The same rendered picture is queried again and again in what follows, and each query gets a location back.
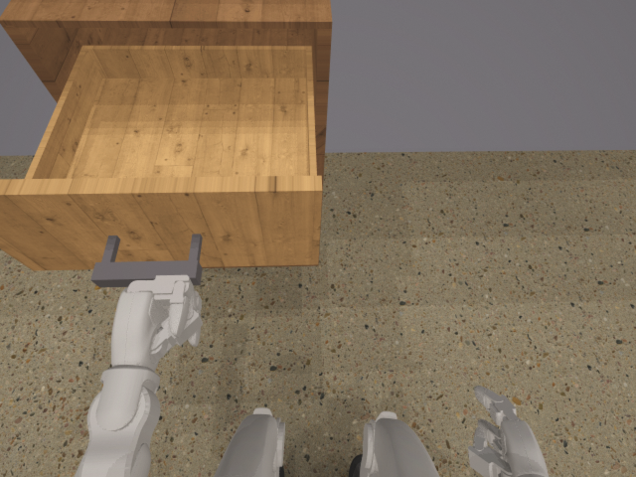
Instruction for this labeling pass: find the robot thigh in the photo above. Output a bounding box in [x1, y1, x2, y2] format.
[363, 418, 440, 477]
[214, 414, 285, 477]

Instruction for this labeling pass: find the left robot forearm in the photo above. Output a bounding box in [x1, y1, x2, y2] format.
[75, 365, 160, 477]

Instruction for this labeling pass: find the left robot thigh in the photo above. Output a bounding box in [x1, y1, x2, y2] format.
[214, 414, 285, 477]

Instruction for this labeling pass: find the left robot hand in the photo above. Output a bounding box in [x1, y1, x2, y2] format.
[111, 275, 203, 372]

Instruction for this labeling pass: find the cabinet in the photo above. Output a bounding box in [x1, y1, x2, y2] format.
[0, 0, 332, 268]

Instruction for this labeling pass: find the right robot thigh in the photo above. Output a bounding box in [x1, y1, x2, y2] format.
[363, 418, 440, 477]

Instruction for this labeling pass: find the drawer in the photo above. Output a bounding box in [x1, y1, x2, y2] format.
[0, 46, 322, 271]

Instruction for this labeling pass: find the handle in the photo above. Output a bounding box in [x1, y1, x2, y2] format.
[91, 234, 203, 287]

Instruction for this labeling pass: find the right robot hand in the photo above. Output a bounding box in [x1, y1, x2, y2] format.
[468, 386, 549, 477]

